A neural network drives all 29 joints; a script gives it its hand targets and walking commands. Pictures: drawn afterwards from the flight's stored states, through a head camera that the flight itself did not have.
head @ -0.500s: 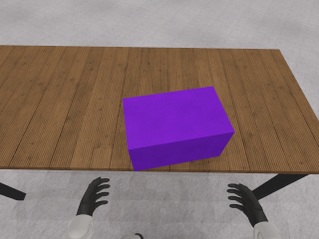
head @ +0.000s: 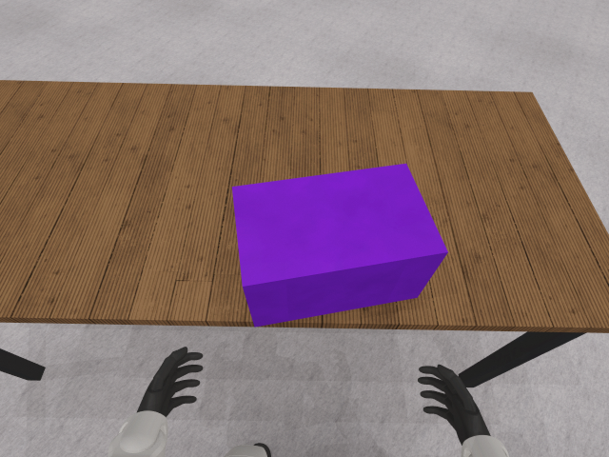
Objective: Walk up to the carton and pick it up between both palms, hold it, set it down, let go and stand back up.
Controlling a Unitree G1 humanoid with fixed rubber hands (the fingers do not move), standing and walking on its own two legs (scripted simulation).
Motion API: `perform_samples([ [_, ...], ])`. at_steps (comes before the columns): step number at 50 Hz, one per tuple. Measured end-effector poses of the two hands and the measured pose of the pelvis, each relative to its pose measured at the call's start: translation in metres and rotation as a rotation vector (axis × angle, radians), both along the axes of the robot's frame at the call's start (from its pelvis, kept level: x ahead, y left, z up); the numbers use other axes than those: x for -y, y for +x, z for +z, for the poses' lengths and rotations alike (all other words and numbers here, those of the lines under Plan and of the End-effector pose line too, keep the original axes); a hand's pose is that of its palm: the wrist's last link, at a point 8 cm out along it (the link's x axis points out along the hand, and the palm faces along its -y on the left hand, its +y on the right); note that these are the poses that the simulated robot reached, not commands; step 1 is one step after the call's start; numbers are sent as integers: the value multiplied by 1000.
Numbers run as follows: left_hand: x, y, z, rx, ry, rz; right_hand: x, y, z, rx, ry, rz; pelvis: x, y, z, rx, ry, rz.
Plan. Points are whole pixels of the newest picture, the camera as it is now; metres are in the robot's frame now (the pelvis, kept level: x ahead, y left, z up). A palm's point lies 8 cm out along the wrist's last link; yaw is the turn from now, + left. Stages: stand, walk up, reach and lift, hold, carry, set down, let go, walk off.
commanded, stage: let go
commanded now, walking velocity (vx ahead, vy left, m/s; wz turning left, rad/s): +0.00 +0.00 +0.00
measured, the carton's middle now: (330, 245) +0.41 +0.02 -0.03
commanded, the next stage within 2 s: stand in 0.32 s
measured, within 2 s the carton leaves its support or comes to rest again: neither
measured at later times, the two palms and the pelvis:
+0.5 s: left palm (141, 428) +0.13 +0.25 -0.09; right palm (500, 453) +0.15 -0.23 -0.11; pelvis +0.01 +0.00 +0.00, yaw +0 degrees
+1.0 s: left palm out of the picture +0.03 +0.28 -0.12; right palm out of the picture +0.10 -0.27 -0.11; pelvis -0.01 +0.00 +0.00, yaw +0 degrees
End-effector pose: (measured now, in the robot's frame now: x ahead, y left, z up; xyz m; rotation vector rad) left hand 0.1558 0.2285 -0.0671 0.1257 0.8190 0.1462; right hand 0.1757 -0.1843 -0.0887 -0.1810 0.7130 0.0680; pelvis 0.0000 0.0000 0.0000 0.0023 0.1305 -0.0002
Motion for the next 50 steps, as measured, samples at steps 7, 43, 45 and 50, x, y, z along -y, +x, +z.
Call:
perform_samples([
  [7, 0, 1, -3, -19, 6, -12, 4, -6, -7, -47, -14, -10, 0, 4, 0, -2, 1, 0],
  [43, -52, -111, -52, -310, 128, 4, 90, -63, -19, -360, -269, -41, -2, 0, 0, 13, -3, 0],
  [45, -53, -116, -52, -315, 130, 8, 89, -67, -20, -363, -266, -45, -2, -2, 0, 17, -3, 0],
  [50, -55, -128, -51, -322, 136, 16, 89, -79, -23, -371, -259, -53, -3, -10, 0, 28, -4, 0],
])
